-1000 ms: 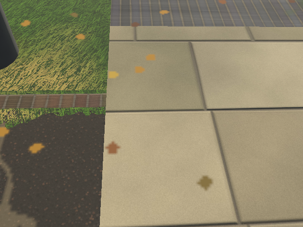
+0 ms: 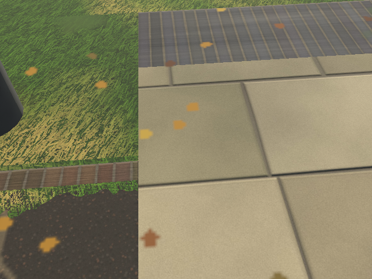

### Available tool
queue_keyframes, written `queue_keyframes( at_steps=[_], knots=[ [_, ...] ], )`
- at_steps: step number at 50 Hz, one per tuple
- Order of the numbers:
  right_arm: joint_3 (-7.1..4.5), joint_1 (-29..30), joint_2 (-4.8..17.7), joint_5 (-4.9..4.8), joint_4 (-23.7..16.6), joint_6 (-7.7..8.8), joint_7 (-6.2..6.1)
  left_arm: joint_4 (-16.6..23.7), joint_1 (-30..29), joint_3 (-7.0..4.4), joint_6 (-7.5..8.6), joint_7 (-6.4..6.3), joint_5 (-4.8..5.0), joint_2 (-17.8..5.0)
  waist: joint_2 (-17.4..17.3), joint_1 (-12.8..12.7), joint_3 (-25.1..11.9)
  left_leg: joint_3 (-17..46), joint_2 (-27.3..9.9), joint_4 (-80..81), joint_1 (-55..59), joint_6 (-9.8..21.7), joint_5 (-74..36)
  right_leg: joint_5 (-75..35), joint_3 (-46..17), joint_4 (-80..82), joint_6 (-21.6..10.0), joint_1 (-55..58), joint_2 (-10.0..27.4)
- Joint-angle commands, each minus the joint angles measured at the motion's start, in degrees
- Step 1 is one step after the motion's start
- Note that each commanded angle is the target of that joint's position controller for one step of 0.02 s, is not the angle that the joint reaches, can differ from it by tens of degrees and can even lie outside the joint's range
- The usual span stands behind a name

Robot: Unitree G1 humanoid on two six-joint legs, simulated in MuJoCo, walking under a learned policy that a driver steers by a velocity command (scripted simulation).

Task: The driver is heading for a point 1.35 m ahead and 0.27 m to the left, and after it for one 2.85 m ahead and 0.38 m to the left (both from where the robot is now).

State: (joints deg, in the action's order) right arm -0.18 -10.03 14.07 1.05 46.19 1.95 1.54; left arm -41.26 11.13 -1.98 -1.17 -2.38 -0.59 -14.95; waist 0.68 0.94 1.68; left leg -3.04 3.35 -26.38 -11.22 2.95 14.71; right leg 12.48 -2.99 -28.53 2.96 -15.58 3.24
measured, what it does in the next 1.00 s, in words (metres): stands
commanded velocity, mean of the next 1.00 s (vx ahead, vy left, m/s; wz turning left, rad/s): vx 0.01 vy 0.00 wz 0.00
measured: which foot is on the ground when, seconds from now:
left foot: down 0.00-1.00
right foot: down 0.00-0.98, up 1.00-1.00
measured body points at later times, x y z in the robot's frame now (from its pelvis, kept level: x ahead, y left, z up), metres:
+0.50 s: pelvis +0.03 -0.01 +0.00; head +0.04 +0.00 +0.45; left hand +0.13 +0.26 -0.13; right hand +0.13 -0.27 -0.13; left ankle -0.01 +0.09 -0.74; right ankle +0.03 -0.15 -0.74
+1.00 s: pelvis +0.02 +0.00 +0.00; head +0.02 +0.01 +0.45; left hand +0.06 +0.27 -0.15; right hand +0.07 -0.26 -0.14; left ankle -0.01 +0.09 -0.74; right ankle +0.03 -0.15 -0.74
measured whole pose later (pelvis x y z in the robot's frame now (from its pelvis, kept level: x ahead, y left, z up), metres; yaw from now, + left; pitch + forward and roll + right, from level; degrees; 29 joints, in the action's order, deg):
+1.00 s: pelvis +0.02 +0.00 +0.00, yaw +0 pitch -2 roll +0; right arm -0.2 -13.1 13.7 0.0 58.9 0.0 -1.0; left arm -62.1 12.0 -2.3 -0.4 -3.3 0.0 -13.7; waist 0.5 0.4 1.5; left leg -2.3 2.6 -25.4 -7.8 3.4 16.3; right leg 14.3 -2.2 -26.5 2.6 -11.5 2.5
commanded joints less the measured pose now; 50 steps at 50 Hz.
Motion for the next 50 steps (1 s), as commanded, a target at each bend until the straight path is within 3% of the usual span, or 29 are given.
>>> queue_keyframes(
  at_steps=[1, 5, 11, 30, 47, 49, 50],
  knots=[
    [-1.37, 0.12, 6.98, 0.0, -2.77, 0.5, -0.28, 3.19, -0.51, -1.96, 0.92, 0.26, -0.13, -6.4, 3.98, -0.74, -3.15, 4.42, -4.62, 4.44, -4.45, -0.36, -0.89, -11.05, -2.92, 2.18, -3.56, 7.52, 2.08],
    [-1.33, 0.0, 6.99, -0.27, -2.29, -0.49, -0.77, 2.13, -0.06, -1.84, 1.78, 0.44, 0.04, -6.31, 3.03, -0.66, -4.42, 4.53, -5.38, 2.07, -1.78, 0.08, -11.14, -17.63, -2.19, 0.83, -2.94, 8.06, 1.33],
    [-1.37, 0.19, 6.92, -0.7, -0.65, -1.23, -1.01, 0.65, -0.61, -1.88, 1.43, 0.22, 0.16, -6.46, 0.32, -0.55, -4.59, 4.59, -5.78, 1.05, 0.46, -0.11, -15.96, -18.97, -1.71, 0.46, -3.03, 8.04, 0.78],
    [-1.35, -0.23, 7.3, -0.64, 6.93, -1.33, -1.95, -10.29, -0.61, -2.08, 0.7, -0.77, 0.23, -5.82, -1.02, -0.64, -1.01, 6.0, -6.63, 5.33, 0.07, 0.16, -10.05, -11.38, -0.24, 4.01, -1.67, 8.18, -0.41],
    [-1.11, -3.4, 6.4, -0.77, 10.85, -1.4, -2.51, -18.84, 0.89, -1.33, 1.23, -1.06, 0.41, -4.92, -1.18, -0.63, 0.22, 6.62, -6.4, 7.95, 0.12, 0.63, -7.61, -8.1, 0.5, 5.91, -1.15, 6.31, -0.41],
    [-1.6, -5.09, 7.47, -1.22, 11.5, -1.69, -2.87, -19.64, 1.35, -1.18, 1.15, -1.15, 0.71, -4.1, -2.94, 0.09, -0.35, 8.38, -6.69, 10.5, 0.57, 2.29, 10.41, 3.1, 3.88, 2.05, -1.34, 4.33, -3.08],
    [-2.38, -6.0, 9.69, -1.67, 11.46, -1.82, -3.05, -18.93, -0.08, -1.22, 1.32, -1.14, 0.89, -4.16, -5.7, 1.02, 1.45, 13.03, -9.66, 13.39, 0.41, 4.57, 22.14, 9.38, 6.01, -3.01, -1.53, -0.57, -4.61]
  ],
)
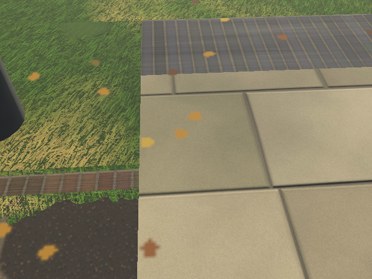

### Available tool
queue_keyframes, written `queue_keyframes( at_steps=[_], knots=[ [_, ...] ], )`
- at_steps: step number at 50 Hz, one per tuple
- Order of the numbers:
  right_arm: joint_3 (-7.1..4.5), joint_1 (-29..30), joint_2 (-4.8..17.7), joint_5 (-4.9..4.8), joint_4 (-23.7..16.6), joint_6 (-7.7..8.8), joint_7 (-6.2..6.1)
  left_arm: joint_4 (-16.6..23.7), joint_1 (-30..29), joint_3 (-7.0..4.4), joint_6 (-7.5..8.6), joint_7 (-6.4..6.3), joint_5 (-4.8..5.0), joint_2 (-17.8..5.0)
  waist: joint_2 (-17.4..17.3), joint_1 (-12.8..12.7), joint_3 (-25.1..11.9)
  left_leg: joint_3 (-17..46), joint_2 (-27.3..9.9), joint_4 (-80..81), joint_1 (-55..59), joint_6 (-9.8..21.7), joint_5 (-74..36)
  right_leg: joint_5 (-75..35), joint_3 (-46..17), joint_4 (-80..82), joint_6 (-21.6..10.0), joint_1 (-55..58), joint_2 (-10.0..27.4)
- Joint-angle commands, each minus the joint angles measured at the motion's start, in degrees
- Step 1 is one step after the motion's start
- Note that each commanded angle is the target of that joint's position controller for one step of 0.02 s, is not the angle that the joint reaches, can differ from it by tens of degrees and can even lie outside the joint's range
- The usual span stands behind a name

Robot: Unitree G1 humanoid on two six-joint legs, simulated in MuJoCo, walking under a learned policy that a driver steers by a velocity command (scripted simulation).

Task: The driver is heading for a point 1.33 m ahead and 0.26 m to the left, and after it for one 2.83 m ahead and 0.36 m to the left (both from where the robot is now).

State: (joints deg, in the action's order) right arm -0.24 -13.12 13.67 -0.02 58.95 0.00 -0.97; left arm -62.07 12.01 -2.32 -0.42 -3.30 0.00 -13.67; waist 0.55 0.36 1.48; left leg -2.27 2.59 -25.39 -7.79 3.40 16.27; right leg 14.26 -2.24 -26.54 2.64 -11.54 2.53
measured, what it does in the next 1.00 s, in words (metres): walks ahead: right foot, then left foot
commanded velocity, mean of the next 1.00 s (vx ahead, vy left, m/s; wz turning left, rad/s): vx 0.41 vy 0.00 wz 0.00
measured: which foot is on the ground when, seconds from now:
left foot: down 0.00-0.30, up 0.32-0.80, down 0.82-1.00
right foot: up 0.00-0.28, down 0.30-0.82, up 0.84-1.00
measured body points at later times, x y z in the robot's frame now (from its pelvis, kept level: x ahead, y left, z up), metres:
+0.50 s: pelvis +0.15 -0.09 +0.01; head +0.15 -0.11 +0.46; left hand +0.14 +0.16 -0.13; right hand +0.24 -0.36 -0.13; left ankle +0.16 +0.07 -0.66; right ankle +0.12 -0.17 -0.74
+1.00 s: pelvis +0.43 -0.04 +0.00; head +0.46 -0.04 +0.45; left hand +0.50 +0.23 -0.14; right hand +0.52 -0.31 -0.13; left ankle +0.49 +0.04 -0.74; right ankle +0.37 -0.19 -0.64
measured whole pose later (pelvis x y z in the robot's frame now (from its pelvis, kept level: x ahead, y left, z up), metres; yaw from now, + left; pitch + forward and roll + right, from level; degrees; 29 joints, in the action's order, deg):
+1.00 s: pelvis +0.43 -0.04 +0.00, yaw +0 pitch +0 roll +1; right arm -3.3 -11.4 14.0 0.1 54.0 5.7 2.3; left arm -56.7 14.0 -2.9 6.0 -0.5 1.6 -15.1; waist 1.8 0.7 2.9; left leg -4.7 3.8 -22.4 -15.3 4.6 7.5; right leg 19.1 -2.1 -68.7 -3.2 -25.7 4.3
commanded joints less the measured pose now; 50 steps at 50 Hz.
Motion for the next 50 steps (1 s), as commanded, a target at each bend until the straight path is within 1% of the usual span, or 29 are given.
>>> queue_keyframes(
  at_steps=[1, 2, 4, 7, 9, 11, 13, 15, 16, 17, 18, 19, 20, 22, 26, 29, 34, 37, 39, 40, 41, 42, 43, 44, 45, 46, 47, 48, 50],
  knots=[
    [-3.03, -3.9, 12.06, -0.89, -1.48, 0.23, -0.66, 3.2, -3.14, -0.93, 1.07, -0.03, 0.38, -5.8, -8.24, 2.46, 4.26, 19.38, -14.45, 16.36, -2.97, 7.18, 29.06, 10.34, 5.88, -10.59, -1.8, -10.81, -3.61],
    [-3.7, -5.4, 13.44, -0.85, -1.42, 0.78, -0.86, 4.63, -5.63, -0.89, 1.83, 0.4, 0.64, -5.9, -10.1, 3.59, 6.63, 26.41, -19.76, 19.72, -3.36, 10.4, 30.91, 11.64, 3.62, -17.82, -2.68, -15.79, -1.19],
    [-3.64, -6.63, 11.54, -0.23, -1.48, 2.51, -0.95, 5.1, -5.87, -1.54, 3.27, 1.47, 1.66, -6.46, -7.45, 2.87, 8.52, 30.72, -23.78, 21.0, 2.83, 13.2, 24.4, 14.72, -0.37, -30.0, -3.91, -27.66, 2.8],
    [-3.4, -5.58, 9.2, -1.26, -2.71, 3.44, -0.73, 4.81, -6.09, -1.89, 5.34, 2.72, 1.82, -5.81, -4.07, 2.04, 6.08, 21.18, -19.34, 19.76, 7.81, 9.56, 12.36, 9.16, 0.65, -23.52, -4.43, -28.77, 4.62],
    [-3.76, -6.19, 10.31, -1.26, -2.8, 3.24, -0.59, 5.09, -7.39, -1.33, 6.05, 3.31, 1.51, -3.78, -5.44, 2.25, 3.9, 14.93, -16.04, 18.51, 4.49, 8.43, 6.69, 5.7, 3.51, -15.86, -3.43, -20.8, 2.81],
    [-4.23, -6.39, 11.79, -1.59, -2.84, 2.96, -0.24, 4.9, -6.54, -1.06, 6.06, 3.83, 1.69, -3.49, -6.69, 1.32, 3.31, 11.99, -14.84, 16.97, -1.04, 8.4, 6.14, 2.91, 6.24, -9.85, -2.76, -12.13, 0.57],
    [-4.37, -5.4, 12.11, -2.14, -3.17, 2.74, -0.02, 3.03, -1.41, -1.45, 5.74, 3.91, 1.79, -4.52, -5.92, -1.7, 2.6, 10.36, -14.17, 13.06, -7.95, 7.31, 7.22, -3.58, 8.32, -4.72, -2.68, -1.1, -1.67],
    [-3.28, -4.85, 9.12, -1.46, -3.47, 3.09, 0.2, 0.27, 8.43, -3.11, 5.42, 3.28, 2.05, -7.91, -3.28, -6.72, -0.33, 6.83, -11.05, 1.0, -14.0, 4.44, 1.13, -1.06, 6.28, -2.2, -4.7, 11.7, -1.94],
    [-1.73, -3.56, 4.37, -0.2, -5.22, 3.47, 0.62, -0.6, 15.39, -4.36, 5.54, 2.79, 1.56, -13.13, 9.47, -8.99, -3.44, 0.04, -5.6, -21.62, -20.84, 0.17, 3.71, 7.15, -11.31, 5.47, -9.15, 17.81, 10.79],
    [-1.5, -3.75, 2.12, -1.09, -8.12, 4.61, 0.3, -1.5, 19.96, -4.43, 6.33, 3.8, 0.3, -16.74, 19.55, -7.86, -6.78, 2.73, 1.82, -37.91, -33.61, -1.13, 17.07, 19.78, -39.39, 16.9, -17.45, 23.41, 20.81],
    [-2.52, -2.77, 6.62, -2.8, -8.17, 5.51, 0.34, -0.47, 14.33, -3.03, 7.41, 4.35, 0.11, -12.86, 10.71, -5.63, -2.45, 8.79, -2.54, -46.35, -38.36, 0.33, 14.03, 25.66, -39.14, 17.71, -17.64, 19.3, 21.42],
    [-2.9, -1.61, 8.24, -3.43, -8.55, 6.11, 0.73, 1.37, 9.02, -2.02, 7.93, 4.67, 0.46, -9.42, 8.14, -4.01, 1.48, 8.71, -5.43, -46.78, -40.29, 2.0, 7.53, 23.26, -31.02, 17.63, -15.38, 15.24, 18.99],
    [-3.15, -1.99, 8.23, -2.86, -7.81, 6.26, 0.7, 2.66, 5.02, -1.29, 8.05, 5.0, 0.45, -7.7, 5.91, -2.27, 2.58, 7.47, -7.89, -44.99, -38.32, 2.17, 1.84, 16.15, -23.83, 18.1, -13.55, 12.14, 16.01],
    [-3.87, -1.72, 8.19, -1.62, -7.44, 5.72, 0.81, 3.29, 2.94, -0.43, 7.68, 5.07, -0.03, -5.33, 5.57, -0.62, 3.06, 6.44, -10.5, -38.79, -32.95, 1.4, -4.49, 2.95, -13.07, 19.18, -11.03, 7.62, 11.44],
    [-3.78, 2.81, 5.54, -0.97, -8.82, 4.45, 1.15, 1.79, 8.56, -0.56, 7.24, 3.72, -0.29, -6.84, 3.09, -1.43, 3.17, 3.69, -10.47, -31.11, -34.52, -1.77, -10.91, -15.42, -5.53, 20.05, -12.61, 8.74, 9.52],
    [-3.29, 9.86, 3.98, -1.01, -11.46, 4.54, 1.34, 2.23, 9.39, -0.53, 6.69, 2.84, -0.26, -7.37, 2.72, -2.65, 4.05, 2.44, -9.42, -19.57, -34.01, -3.01, -16.94, -18.85, -2.05, 21.02, -12.52, 8.36, 8.37],
    [-2.53, 18.9, 3.01, -1.41, -14.28, 5.08, 2.67, 1.06, 14.49, -0.87, 5.95, 2.34, 0.49, -7.49, 2.53, -4.92, 6.42, 0.58, -7.03, -7.56, -32.0, -1.76, -21.24, -19.36, 0.28, 21.34, -12.55, 12.74, 9.62],
    [-2.6, 20.9, 3.85, -1.59, -15.72, 5.73, 3.8, 0.86, 14.75, -1.54, 5.1, 2.08, 0.75, -8.23, 3.02, -3.67, 6.2, 0.98, -6.32, -4.38, -31.51, 0.44, -17.79, -25.91, 0.68, 17.68, -12.11, 18.66, 12.15],
    [-3.66, 16.7, 6.28, -1.55, -15.03, 5.9, 3.96, 1.62, 12.97, -2.17, 4.58, 1.94, 0.53, -9.79, 4.93, -0.36, 2.07, -0.65, -3.59, -4.31, -23.56, 2.22, -13.71, -42.39, 1.1, 11.52, -11.09, 20.96, 12.69],
    [-4.73, 10.54, 8.24, -1.57, -13.45, 5.82, 3.71, 1.95, 11.98, -2.38, 4.11, 1.96, 0.26, -10.3, 6.16, 3.09, -2.27, -2.06, -1.49, -4.61, -15.28, 3.52, -12.26, -52.15, 1.95, 4.0, -10.4, 20.92, 11.87],
    [-6.11, 0.37, 10.63, -1.66, -10.29, 5.56, 3.25, 2.56, 10.94, -2.02, 3.72, 2.05, 0.0, -9.55, 5.79, 7.94, -8.14, -2.3, -0.95, -4.04, -1.25, 5.26, -13.77, -53.29, 3.74, -8.0, -8.72, 15.96, 9.14],
    [-7.13, -9.97, 14.51, -0.82, -8.0, 5.22, 2.53, 3.94, 11.94, -1.02, 3.82, 2.2, -0.89, -7.32, -0.75, 10.27, -16.36, 11.14, -12.2, -6.2, 18.16, 8.84, -11.7, -33.34, 5.06, -26.39, -7.29, 0.85, 5.5],
    [-7.21, -12.44, 16.18, -0.37, -6.52, 5.21, 3.03, 3.59, 20.25, 1.41, 5.2, 3.24, -0.17, 1.85, -16.52, 4.7, -25.28, 41.4, -25.2, 2.71, 34.7, 18.72, 3.34, 15.15, 0.66, -45.92, -4.28, -20.05, -6.43],
    [-5.72, -10.27, 10.67, -0.72, -6.68, 5.38, 3.03, 3.82, 14.35, -0.04, 6.98, 3.57, 1.64, -4.8, -10.72, 7.04, -20.82, 44.2, -23.23, 8.56, 31.16, 16.0, 7.49, 18.32, -6.5, -52.43, -5.72, -26.23, -4.29],
    [-5.09, -4.62, 8.84, -0.78, -7.57, 5.75, 2.8, 6.28, 8.25, -0.97, 8.0, 3.66, 3.17, -7.95, -8.85, 5.74, -11.42, 34.9, -21.85, 9.92, 22.68, 13.56, 3.43, 13.7, -4.68, -53.01, -6.62, -29.88, -1.36],
    [-4.58, 0.41, 7.54, -0.5, -8.57, 6.19, 2.88, 7.07, 5.19, -1.04, 8.42, 3.15, 2.99, -8.2, -2.34, 3.66, -7.02, 27.95, -20.11, 11.62, 13.17, 12.26, -4.11, 7.99, -3.41, -50.06, -6.72, -27.46, 1.89],
    [-4.2, 2.94, 6.12, 0.11, -8.73, 6.56, 3.12, 7.11, 4.18, -1.61, 8.16, 2.7, 2.05, -7.92, -0.77, 1.72, -4.04, 22.55, -18.21, 12.95, 5.93, 11.44, -10.05, 4.78, -2.67, -46.75, -6.4, -24.79, 3.83],
    [-3.73, 3.75, 4.77, 0.71, -8.43, 6.8, 3.27, 6.93, 5.8, -1.73, 7.39, 2.64, 1.58, -6.78, -2.06, -0.34, -3.78, 19.08, -16.56, 14.55, 1.8, 10.85, -12.14, 2.87, -3.15, -44.8, -6.36, -20.98, 5.45],
    [-3.64, 2.78, 4.85, 0.25, -7.3, 6.89, 3.32, 6.95, 7.2, -1.55, 6.0, 2.48, 1.33, -4.23, -3.25, -1.79, -2.39, 15.31, -15.41, 17.39, -2.26, 11.32, -13.24, 2.39, -2.45, -40.85, -5.68, -19.25, 6.48]
  ],
)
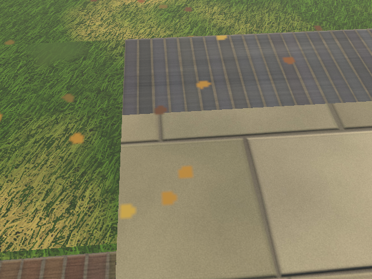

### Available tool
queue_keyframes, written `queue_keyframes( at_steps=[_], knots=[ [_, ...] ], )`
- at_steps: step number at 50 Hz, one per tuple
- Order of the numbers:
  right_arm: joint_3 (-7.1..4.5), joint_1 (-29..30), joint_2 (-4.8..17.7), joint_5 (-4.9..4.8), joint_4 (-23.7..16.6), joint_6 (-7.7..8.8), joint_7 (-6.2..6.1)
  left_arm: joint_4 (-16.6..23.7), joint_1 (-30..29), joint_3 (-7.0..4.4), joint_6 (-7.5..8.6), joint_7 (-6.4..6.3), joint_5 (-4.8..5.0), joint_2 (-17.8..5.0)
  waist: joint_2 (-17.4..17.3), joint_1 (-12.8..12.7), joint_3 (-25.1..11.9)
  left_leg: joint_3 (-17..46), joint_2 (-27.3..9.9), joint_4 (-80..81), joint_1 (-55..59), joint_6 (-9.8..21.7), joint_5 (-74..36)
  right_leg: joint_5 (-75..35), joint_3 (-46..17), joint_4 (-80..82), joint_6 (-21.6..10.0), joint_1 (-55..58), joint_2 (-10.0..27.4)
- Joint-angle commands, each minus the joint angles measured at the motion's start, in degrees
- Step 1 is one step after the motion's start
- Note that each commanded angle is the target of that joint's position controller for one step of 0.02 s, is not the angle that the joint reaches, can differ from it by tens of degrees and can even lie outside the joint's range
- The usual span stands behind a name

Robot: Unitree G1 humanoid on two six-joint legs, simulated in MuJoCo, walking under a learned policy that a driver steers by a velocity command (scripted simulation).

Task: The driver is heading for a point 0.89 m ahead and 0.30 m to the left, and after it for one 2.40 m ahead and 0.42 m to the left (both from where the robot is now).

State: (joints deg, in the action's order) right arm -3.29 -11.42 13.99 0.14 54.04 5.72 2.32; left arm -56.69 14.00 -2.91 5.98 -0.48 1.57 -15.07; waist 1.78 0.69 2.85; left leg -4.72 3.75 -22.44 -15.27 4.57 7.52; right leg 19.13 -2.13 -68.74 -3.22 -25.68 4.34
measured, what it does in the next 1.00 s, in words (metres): walks ahead, turning left: right foot, then left foot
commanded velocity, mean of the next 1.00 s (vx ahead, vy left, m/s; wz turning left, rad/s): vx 0.50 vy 0.00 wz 0.33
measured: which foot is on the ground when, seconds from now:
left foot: down 0.00-0.38, up 0.40-0.90, down 0.92-1.00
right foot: up 0.00-0.34, down 0.36-0.94, up 0.96-1.00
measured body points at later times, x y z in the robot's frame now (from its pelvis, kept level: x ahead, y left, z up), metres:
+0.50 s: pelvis +0.29 -0.07 +0.00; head +0.32 -0.08 +0.45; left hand +0.40 +0.20 -0.11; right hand +0.33 -0.34 -0.15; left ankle +0.17 +0.07 -0.65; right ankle +0.36 -0.16 -0.74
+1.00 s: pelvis +0.54 +0.03 -0.02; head +0.58 +0.05 +0.43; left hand +0.49 +0.31 -0.15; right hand +0.79 -0.16 -0.12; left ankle +0.59 +0.12 -0.74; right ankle +0.43 -0.17 -0.65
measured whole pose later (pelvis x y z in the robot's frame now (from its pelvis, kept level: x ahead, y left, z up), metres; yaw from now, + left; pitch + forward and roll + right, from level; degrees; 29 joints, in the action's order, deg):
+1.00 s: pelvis +0.54 +0.03 -0.02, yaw +23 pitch +1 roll -1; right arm -5.4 -6.2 15.7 -1.2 44.4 2.6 2.4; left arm -52.6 13.8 -4.2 4.9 -0.7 1.5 -16.0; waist -0.2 -0.7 4.5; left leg -3.1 2.7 -37.0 -26.3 6.4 11.7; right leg 28.2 3.2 -65.1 0.8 -12.4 3.9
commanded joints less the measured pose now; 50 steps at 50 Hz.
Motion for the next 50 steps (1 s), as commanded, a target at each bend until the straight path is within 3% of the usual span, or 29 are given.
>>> queue_keyframes(
  at_steps=[1, 5, 9, 13, 16, 17, 18, 19, 20, 21, 22, 23, 24, 26, 30, 35, 40, 41, 43, 44, 45, 46, 47, 48, 49, 50],
  knots=[
    [-0.74, 0.22, 5.39, -0.1, -1.79, 1.24, -0.25, 2.17, 3.98, -0.96, -0.91, -0.46, -0.36, -2.61, -4.59, -2.33, -2.35, 16.25, -16.48, 15.61, 3.64, 10.37, -5.13, -3.18, -2.07, 3.7, 0.79, -6.2, 5.22],
    [-1.28, -3.79, 7.97, -0.14, -0.48, 0.74, -1.95, 5.87, -5.31, -1.11, -1.17, -0.46, -1.38, -3.27, -3.76, -0.39, 0.46, 12.17, -15.34, 17.65, 4.94, 9.68, -6.89, -15.3, -0.82, 17.46, 3.32, -13.06, 5.54],
    [-1.36, -7.82, 8.78, -0.8, 0.72, 0.26, -2.5, 8.06, -13.67, -0.37, -0.52, 0.43, -0.95, -1.99, -4.24, 2.43, 1.18, 7.49, -13.08, 17.4, 6.36, 7.27, -7.49, -25.63, 2.45, 32.13, 3.5, -9.05, 2.16],
    [-1.6, -12.28, 8.8, -1.38, 2.87, -0.88, -2.64, 10.76, -19.65, -0.2, -0.1, 1.65, -0.43, -2.8, -4.43, 3.79, 2.65, 9.47, -16.55, 13.67, 14.47, 6.88, -8.23, -22.63, 1.33, 38.21, 2.47, -10.75, 0.98],
    [-2.32, -10.92, 10.36, -1.55, 2.49, -1.84, -3.04, 10.87, -16.24, -1.18, 0.73, 2.26, -0.33, -5.62, -6.13, 0.39, 0.51, 12.21, -18.58, 7.92, 17.99, 5.45, -14.73, -16.52, 1.1, 41.21, 0.91, -4.73, -0.67],
    [-2.33, -9.32, 10.51, -1.51, 1.92, -2.1, -3.06, 9.53, -10.93, -2.08, 0.97, 2.12, -0.39, -7.18, -6.45, -2.87, -2.51, 11.36, -17.1, 2.09, 17.08, 4.42, -22.26, -15.64, 2.44, 42.57, -0.07, 3.1, -2.25],
    [-1.66, -8.92, 8.74, -1.04, 1.28, -2.2, -3.0, 6.7, -1.02, -3.6, 1.09, 1.62, -0.66, -10.21, -5.54, -7.01, -9.24, 9.33, -13.58, -9.32, 12.18, 2.71, -23.69, -16.42, 1.99, 41.4, -1.9, 17.56, -1.53],
    [-0.4, -9.8, 5.45, 0.28, -0.55, -2.17, -2.96, 5.22, 9.34, -4.71, 0.93, 0.98, -1.59, -14.91, 2.38, -9.57, -19.3, 6.03, -8.55, -28.37, 0.3, 0.39, -6.05, -15.19, -10.86, 39.91, -5.23, 35.1, 10.5],
    [1.2, -17.49, -1.37, -1.31, -0.5, -1.11, -2.61, 3.99, 10.59, -4.96, 0.51, 1.49, -1.96, -16.74, 18.38, -5.08, -25.6, 7.27, -0.23, -44.89, -19.68, -2.2, 26.05, -2.82, -36.17, 48.61, -12.82, 49.64, 21.17],
    [-0.48, -13.93, 6.11, -2.81, 0.25, -0.51, -2.76, 5.13, 8.23, -3.23, 0.69, 1.59, -1.72, -9.97, 10.25, -6.7, -20.62, 13.25, -3.59, -51.32, -24.63, -1.7, 25.49, 2.83, -35.17, 51.61, -10.47, 45.12, 18.89],
    [-1.32, -9.18, 8.53, -3.49, -1.15, -0.22, -2.88, 6.11, 3.39, -2.35, 0.91, 1.42, -1.53, -7.09, 7.15, -6.03, -12.84, 12.17, -6.17, -51.81, -27.13, -0.94, 19.8, 0.3, -25.53, 52.36, -7.77, 37.53, 17.36],
    [-1.43, -7.3, 7.83, -3.16, -1.28, -0.37, -3.3, 6.71, -0.78, -1.85, 1.09, 1.5, -1.73, -5.83, 2.85, -4.18, -9.11, 11.31, -8.9, -50.12, -24.56, -1.16, 14.62, -5.44, -19.1, 54.01, -6.64, 29.81, 15.32],
    [-1.86, -6.51, 7.02, -2.45, -1.29, -0.78, -3.51, 6.66, -3.18, -1.57, 1.18, 1.54, -1.91, -4.47, 2.57, -2.85, -6.03, 11.34, -10.47, -47.26, -22.58, -1.35, 11.31, -9.15, -13.61, 55.97, -6.02, 24.29, 13.35],
    [-2.07, -7.92, 4.59, -2.52, -1.36, -2.19, -3.14, 6.05, -4.41, -1.46, 1.39, 1.41, -2.61, -3.49, 4.24, -0.67, -4.52, 11.23, -12.21, -44.89, -18.1, -1.45, 8.11, -13.09, -6.73, 58.82, -5.51, 19.07, 11.25],
    [-2.3, -4.01, 3.46, -2.0, -4.04, -3.93, -2.89, 4.88, -2.84, -2.34, 1.58, 0.32, -2.64, -5.77, 1.7, -0.15, -1.19, 11.27, -12.91, -39.42, -23.39, -2.48, 1.54, -19.36, 1.02, 61.61, -6.89, 18.09, 11.35],
    [-1.72, 3.94, 2.63, -1.45, -7.24, -3.42, -1.32, 4.65, -0.89, -2.93, 0.66, -0.85, -2.37, -7.69, 0.43, -2.17, 1.08, 7.64, -11.92, -24.57, -24.45, -3.04, -9.09, -21.99, 9.04, 62.67, -5.91, 20.94, 10.36],
    [-0.93, 12.54, 2.12, -1.47, -11.82, -3.34, 0.49, 3.54, 4.01, -3.63, -1.06, -1.11, -1.27, -9.16, -0.15, -4.8, 3.54, 2.93, -10.36, -16.65, -26.82, -1.21, -6.0, -27.81, 13.2, 59.13, -5.28, 29.87, 12.74],
    [-1.01, 13.06, 2.41, -1.57, -12.6, -3.4, 0.85, 3.56, 4.08, -3.8, -1.47, -1.1, -1.0, -9.58, 0.31, -4.4, 3.38, 1.94, -9.64, -15.81, -26.04, -0.52, -3.8, -31.6, 13.94, 57.43, -4.87, 31.34, 13.19],
    [-1.83, 11.22, 4.17, -1.7, -13.4, -3.63, 1.25, 4.29, 2.6, -4.25, -2.15, -1.26, -0.56, -11.24, 2.37, -1.94, 0.59, -1.26, -6.26, -15.2, -19.64, 1.49, 1.38, -49.31, 15.68, 51.07, -3.7, 32.75, 13.31],
    [-2.64, 7.72, 5.67, -1.84, -13.04, -3.8, 1.24, 4.68, 1.79, -4.48, -2.58, -1.38, -0.3, -12.11, 3.55, 0.49, -1.97, -2.77, -3.99, -15.45, -14.28, 2.74, 4.19, -58.04, 16.26, 45.11, -3.1, 32.74, 13.12],
    [-3.99, 0.87, 8.02, -2.07, -11.61, -3.88, 1.06, 5.12, 0.61, -4.54, -3.0, -1.4, -0.03, -12.68, 3.5, 4.6, -5.66, -3.71, -1.47, -13.27, -5.08, 4.46, 3.97, -61.7, 17.12, 35.42, -2.03, 30.71, 11.96],
    [-6.12, -8.77, 11.83, -2.12, -8.99, -4.08, 0.15, 5.65, 0.1, -4.22, -3.0, -1.43, -0.09, -12.2, 1.29, 9.4, -10.57, -1.17, -0.27, -9.08, 10.78, 6.84, 0.59, -53.56, 17.82, 21.31, 0.43, 22.25, 9.58],
    [-7.54, -12.69, 17.82, -2.07, -7.69, -4.48, -1.12, 7.71, 1.79, -2.48, -2.28, -1.2, -2.37, -5.84, -11.42, 7.05, -13.75, 20.75, -12.96, -7.43, 26.93, 12.03, 1.44, -12.17, 17.21, 1.42, 3.49, 1.71, 3.41],
    [-6.96, -11.25, 19.37, -1.27, -10.02, -3.37, -0.64, 10.57, 3.14, -1.07, 0.33, -0.43, -1.56, -2.97, -15.01, 3.31, -22.55, 52.87, -23.28, 3.13, 37.82, 22.14, 11.05, 16.74, 3.21, -12.1, 4.86, -13.99, -7.0],
    [-5.41, -11.39, 14.32, -0.84, -9.9, -2.59, -0.19, 12.06, -4.43, -2.04, 2.25, 0.32, 0.87, -7.35, -7.69, 6.41, -18.85, 48.92, -22.49, 7.11, 36.64, 18.63, 10.31, 13.01, -3.05, -13.52, 3.44, -20.92, -3.99],
    [-4.73, -8.91, 11.71, -1.06, -9.82, -1.92, -0.23, 12.69, -6.16, -1.98, 3.19, 0.57, 1.53, -7.48, -6.4, 4.96, -12.06, 39.73, -20.48, 6.79, 29.72, 16.34, 6.72, 7.67, -2.41, -9.68, 1.96, -22.48, -1.44]
  ],
)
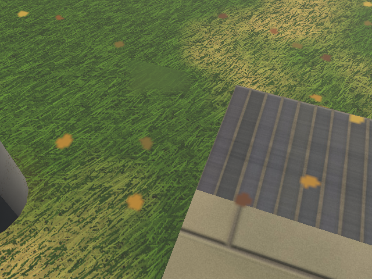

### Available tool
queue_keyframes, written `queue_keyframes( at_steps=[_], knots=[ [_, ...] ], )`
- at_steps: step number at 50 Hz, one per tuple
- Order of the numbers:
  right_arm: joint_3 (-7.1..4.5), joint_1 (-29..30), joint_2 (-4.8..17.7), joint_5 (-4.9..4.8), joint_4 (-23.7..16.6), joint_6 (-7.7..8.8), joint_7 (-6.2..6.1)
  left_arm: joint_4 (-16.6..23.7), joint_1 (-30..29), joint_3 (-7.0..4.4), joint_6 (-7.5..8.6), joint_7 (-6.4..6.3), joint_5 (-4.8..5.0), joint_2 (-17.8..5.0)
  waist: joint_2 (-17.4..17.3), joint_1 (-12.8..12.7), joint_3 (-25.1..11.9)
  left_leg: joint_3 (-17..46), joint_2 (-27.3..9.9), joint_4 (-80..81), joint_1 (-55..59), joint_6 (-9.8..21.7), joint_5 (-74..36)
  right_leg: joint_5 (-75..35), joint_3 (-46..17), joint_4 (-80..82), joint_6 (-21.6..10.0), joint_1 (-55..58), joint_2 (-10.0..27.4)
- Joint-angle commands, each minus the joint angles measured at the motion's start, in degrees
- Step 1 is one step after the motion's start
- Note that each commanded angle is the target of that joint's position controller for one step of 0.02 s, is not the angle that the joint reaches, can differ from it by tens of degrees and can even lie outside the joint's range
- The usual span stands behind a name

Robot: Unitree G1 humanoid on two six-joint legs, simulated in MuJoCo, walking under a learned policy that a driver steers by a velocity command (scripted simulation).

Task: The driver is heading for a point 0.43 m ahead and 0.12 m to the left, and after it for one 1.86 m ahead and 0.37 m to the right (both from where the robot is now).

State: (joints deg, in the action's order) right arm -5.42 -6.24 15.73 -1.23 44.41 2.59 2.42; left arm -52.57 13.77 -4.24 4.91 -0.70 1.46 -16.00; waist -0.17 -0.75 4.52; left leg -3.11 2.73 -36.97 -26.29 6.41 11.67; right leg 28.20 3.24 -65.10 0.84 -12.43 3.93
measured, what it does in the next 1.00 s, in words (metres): walks ahead: right foot, then left foot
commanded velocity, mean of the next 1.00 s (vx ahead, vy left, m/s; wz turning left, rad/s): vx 0.31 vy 0.00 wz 0.14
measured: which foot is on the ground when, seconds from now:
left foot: down 0.00-0.44, up 0.46-0.82, down 0.84-1.00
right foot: up 0.00-0.40, down 0.42-0.84, up 0.86-1.00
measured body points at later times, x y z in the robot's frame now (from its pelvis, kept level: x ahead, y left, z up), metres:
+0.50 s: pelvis +0.29 -0.03 +0.01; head +0.32 -0.02 +0.46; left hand +0.42 +0.27 -0.08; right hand +0.41 -0.29 -0.11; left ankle +0.12 +0.06 -0.65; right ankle +0.40 -0.11 -0.72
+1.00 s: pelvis +0.39 +0.01 +0.02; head +0.42 +0.03 +0.47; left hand +0.49 +0.32 -0.10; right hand +0.58 -0.24 -0.06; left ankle +0.41 +0.13 -0.72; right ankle +0.38 -0.12 -0.64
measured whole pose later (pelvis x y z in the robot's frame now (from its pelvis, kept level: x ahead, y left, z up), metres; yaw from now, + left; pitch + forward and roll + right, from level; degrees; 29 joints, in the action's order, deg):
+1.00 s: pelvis +0.39 +0.01 +0.02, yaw +3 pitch +2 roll -1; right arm -3.2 -7.1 14.4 1.1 39.9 0.5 -2.1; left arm -44.8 10.8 -5.2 -1.8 -1.3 1.2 -19.8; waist 2.3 -0.8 1.8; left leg -0.7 -1.2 -25.1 -16.2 0.5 10.9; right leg 26.9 -2.5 -61.9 4.7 -30.0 -1.7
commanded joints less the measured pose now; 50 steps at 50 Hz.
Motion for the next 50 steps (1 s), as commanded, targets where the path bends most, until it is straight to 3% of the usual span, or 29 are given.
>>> queue_keyframes(
  at_steps=[1, 2, 3, 7, 11, 15, 18, 20, 21, 22, 23, 24, 25, 26, 27, 29, 31, 32, 34, 38, 40, 41, 42, 43, 44, 45, 46, 47, 50],
  knots=[
    [-2.03, -9.38, 8.05, 0.03, -1.14, 1.57, -0.39, 7.33, -5.16, -0.82, 4.43, 0.27, 0.33, -6.39, 0.22, 3.39, -9.99, 31.28, -16.59, 21.21, 31.84, 12.16, -2.59, -5.75, -7.87, -8.06, -2.13, -31.85, 1.63],
    [-1.37, -6.1, 6.07, 0.19, -2.08, 1.71, -0.57, 6.77, -4.26, -1.51, 3.87, -0.06, -0.93, -7.41, -0.15, 1.33, -8.17, 26.57, -14.52, 21.87, 25.14, 10.87, -8.06, -8.3, -7.99, -3.43, -1.62, -27.41, 3.18],
    [-1.02, -4.89, 5.5, 0.62, -2.79, 1.75, -0.88, 6.68, -3.27, -1.79, 2.97, 0.03, -1.25, -7.63, -1.05, -0.04, -7.84, 24.67, -13.43, 23.1, 21.06, 10.56, -10.8, -9.98, -8.17, -1.43, -1.02, -23.87, 3.94],
    [-1.73, -8.07, 8.67, 0.27, -2.37, 2.02, -2.51, 9.11, -7.67, -1.23, 1.14, -0.29, -2.36, -4.9, -1.19, 0.29, -5.67, 19.33, -10.91, 24.95, 15.06, 10.32, -18.25, -17.67, -6.15, 10.53, 2.36, -23.35, 2.49],
    [-1.66, -11.29, 8.67, -0.03, -1.85, 1.32, -3.37, 11.79, -15.83, -0.28, 1.49, 0.41, -1.83, -3.05, -4.17, 3.59, -3.96, 16.67, -7.51, 24.11, 12.93, 6.83, -11.58, -31.51, -5.63, 28.16, 2.72, -20.31, -1.14],
    [-1.62, -14.47, 8.56, -0.35, -0.78, 0.82, -3.51, 14.1, -20.26, -0.29, 2.28, 1.52, -0.96, -4.36, -5.34, 5.36, -3.5, 20.97, -9.39, 20.83, 16.04, 5.69, -7.46, -33.44, -6.57, 35.65, 1.73, -17.84, -3.08],
    [-1.7, -14.56, 8.59, -0.2, -0.98, 0.21, -4.02, 14.34, -18.52, -0.89, 3.21, 2.17, -0.81, -6.45, -6.87, 3.84, -4.08, 25.9, -11.44, 15.53, 20.75, 4.82, -8.86, -26.89, -7.51, 38.26, -0.01, -15.48, -3.51],
    [-1.27, -12.83, 7.44, -0.03, -1.98, -0.05, -4.01, 12.31, -10.11, -1.98, 3.83, 1.88, -1.16, -8.4, -7.78, -0.73, -7.55, 25.79, -8.83, 8.34, 20.05, 2.84, -15.13, -25.65, -5.99, 41.27, -2.58, -4.01, -3.95],
    [-0.12, -11.95, 4.64, 0.79, -2.93, 0.12, -3.79, 11.23, -2.44, -2.64, 4.07, 1.62, -2.7, -10.96, -5.13, -4.29, -14.46, 21.52, -5.64, -4.49, 16.34, 0.55, -15.6, -29.16, -10.39, 38.84, -6.04, 8.42, 2.38],
    [0.73, -19.83, 1.59, -0.07, -3.49, 0.52, -4.07, 9.76, 4.52, -3.79, 3.59, 1.52, -4.34, -15.52, 9.06, -2.37, -23.67, 14.38, 2.45, -24.78, -1.47, -4.54, -0.57, -31.06, -31.24, 38.97, -15.33, 29.42, 14.84],
    [0.95, -24.0, 3.34, -0.26, -2.29, 0.86, -4.1, 8.06, 6.21, -3.2, 3.08, 2.34, -2.86, -12.5, 18.22, -1.47, -25.04, 14.86, 3.9, -35.13, -10.41, -6.22, 24.17, -31.49, -46.62, 44.77, -19.27, 32.25, 20.0],
    [0.04, -20.91, 7.43, -0.41, -1.52, 0.68, -4.02, 8.85, 3.11, -1.8, 2.76, 2.55, -1.57, -7.86, 11.19, -1.97, -17.61, 16.71, 1.43, -40.33, -13.4, -6.77, 22.32, -32.58, -40.78, 44.47, -17.77, 26.11, 18.22],
    [-0.05, -15.88, 8.26, 0.29, -2.29, 0.32, -4.05, 9.77, -0.97, -0.88, 2.12, 2.67, -1.68, -5.74, 5.37, -1.63, -12.87, 14.06, -0.58, -40.52, -12.33, -7.31, 19.24, -39.38, -31.64, 43.86, -16.3, 18.33, 15.59],
    [-0.14, -11.96, 8.02, 1.5, -3.63, 0.19, -4.07, 9.92, -4.21, -0.16, 1.65, 2.87, -1.87, -4.66, 2.65, -0.31, -9.16, 11.19, -2.85, -36.72, -11.11, -7.62, 16.87, -47.73, -25.68, 44.48, -15.76, 10.83, 12.99],
    [-0.3, -10.42, 7.5, 2.15, -4.32, -0.01, -4.07, 9.81, -5.51, 0.47, 1.56, 2.9, -1.96, -3.54, 2.53, 0.91, -8.09, 10.2, -5.04, -31.79, -8.25, -7.59, 15.23, -53.55, -21.86, 45.02, -14.9, 6.35, 10.8],
    [0.67, -10.68, 3.57, 2.09, -4.79, -0.24, -4.07, 8.62, -5.97, 0.64, 1.32, 2.78, -2.11, -3.93, 5.47, 2.57, -8.8, 8.22, -5.5, -20.64, -2.16, -8.37, 13.33, -61.03, -17.41, 45.68, -14.1, 2.15, 7.2],
    [1.36, -9.51, 2.09, 1.76, -5.32, -0.32, -4.42, 8.04, -5.62, -0.63, 0.53, 2.03, -1.97, -8.07, 7.32, 2.55, -11.13, 6.38, -3.95, -11.54, 2.55, -9.47, 10.34, -64.92, -15.69, 45.62, -14.69, 1.09, 6.48],
    [1.34, -8.75, 2.64, 1.49, -5.43, -0.5, -4.61, 8.09, -5.39, -1.34, -0.12, 1.65, -1.59, -10.09, 7.59, 2.26, -12.4, 5.97, -2.97, -8.84, 4.37, -9.68, 7.5, -63.5, -15.81, 45.7, -14.69, 1.1, 6.54],
    [0.97, -6.7, 4.33, 1.11, -5.68, -1.31, -4.88, 8.2, -4.76, -2.0, -1.35, 1.11, -0.71, -11.62, 7.19, 1.58, -13.1, 6.23, -1.92, -5.66, 5.88, -9.76, 3.58, -55.52, -17.08, 46.12, -14.13, 0.88, 6.75],
    [0.69, -1.45, 4.95, 1.02, -7.39, -2.23, -4.88, 8.14, -3.99, -2.04, -3.34, 0.32, 0.21, -10.64, 7.71, 0.46, -9.71, 7.5, -0.84, 1.47, 7.33, -9.08, 2.76, -34.67, -21.75, 45.91, -12.45, -1.29, 5.65],
    [0.35, -2.91, 5.1, 0.93, -7.12, -1.48, -4.58, 8.81, -5.44, -1.84, -4.15, -0.27, 0.5, -9.79, 7.84, 2.49, -8.62, 7.26, -0.73, 11.61, 12.42, -7.86, -2.51, -28.6, -23.81, 43.36, -10.32, -2.68, 3.74],
    [-0.12, -4.11, 6.48, 1.19, -6.97, -1.01, -4.62, 9.07, -4.81, -1.44, -4.4, -0.58, 0.44, -8.42, 6.75, 2.91, -8.85, 8.43, -3.46, 16.09, 17.17, -6.38, -6.99, -24.48, -23.66, 40.65, -7.98, -4.9, 1.79],
    [-0.91, -6.35, 10.1, 2.29, -7.31, -0.93, -5.14, 9.86, -3.44, -0.51, -4.41, -0.63, -0.53, -5.42, -0.11, 2.46, -11.81, 15.76, -13.87, 15.99, 24.32, -2.55, -14.56, -13.45, -20.14, 31.84, -4.97, -10.25, -1.34],
    [-1.58, -5.32, 13.11, 3.33, -7.51, -1.7, -5.2, 10.9, 0.47, 0.12, -4.11, -0.58, -0.67, -2.96, -13.71, -0.46, -11.88, 27.4, -24.66, 17.26, 26.85, 6.02, -25.71, 6.09, -9.73, 21.2, -1.8, -20.14, -9.38],
    [-1.13, -5.99, 10.34, 3.5, -7.53, -1.66, -4.96, 10.78, 0.25, -0.98, -3.89, -0.51, -0.86, -7.48, -13.67, 1.27, -12.38, 30.93, -28.1, 17.92, 25.0, 11.03, -28.98, 11.1, -8.03, 7.91, 0.65, -22.65, -6.95],
    [-0.26, -4.04, 7.61, 3.11, -8.1, -1.34, -4.87, 10.11, 0.84, -2.11, -4.28, -0.42, -0.42, -10.19, -9.38, 0.58, -11.25, 26.15, -25.13, 17.26, 23.85, 9.89, -28.89, 7.99, -8.96, 1.55, 1.7, -23.41, -5.43],
    [0.1, -1.09, 6.36, 2.56, -8.38, -1.21, -4.74, 9.05, 1.83, -2.52, -5.23, -0.74, -0.28, -10.14, -7.05, -0.63, -9.99, 20.38, -21.37, 16.61, 22.46, 7.2, -27.4, 4.64, -8.72, -0.92, 2.89, -23.62, -4.45],
    [0.19, 0.73, 6.18, 2.02, -8.54, -1.19, -4.66, 9.0, 1.92, -2.63, -6.14, -1.08, -0.44, -9.81, -7.03, -0.9, -9.13, 17.13, -19.74, 16.75, 21.25, 5.79, -25.86, 1.6, -8.38, -1.79, 3.83, -24.06, -3.74],
    [-0.23, 0.41, 7.52, 2.33, -7.44, -1.7, -4.88, 11.63, -1.09, -1.63, -7.2, -0.59, -0.12, -6.39, -8.26, -0.07, -7.62, 10.69, -17.48, 18.34, 18.44, 6.18, -26.16, -4.03, -5.16, 2.25, 5.41, -22.27, -3.19]
  ],
)
Keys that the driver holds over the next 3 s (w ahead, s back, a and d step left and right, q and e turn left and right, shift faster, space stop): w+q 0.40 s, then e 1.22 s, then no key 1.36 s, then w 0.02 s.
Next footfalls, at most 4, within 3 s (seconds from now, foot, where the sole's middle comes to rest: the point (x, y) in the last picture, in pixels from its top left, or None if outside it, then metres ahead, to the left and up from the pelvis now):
0.42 right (223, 277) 0.44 -0.10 -0.76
0.84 left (153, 274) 0.45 0.14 -0.76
1.22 right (233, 276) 0.44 -0.13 -0.76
1.70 left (170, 259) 0.50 0.08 -0.76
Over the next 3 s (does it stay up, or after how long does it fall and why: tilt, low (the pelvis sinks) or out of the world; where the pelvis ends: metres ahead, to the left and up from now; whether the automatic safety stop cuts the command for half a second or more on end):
stays up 0.40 -0.04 0.02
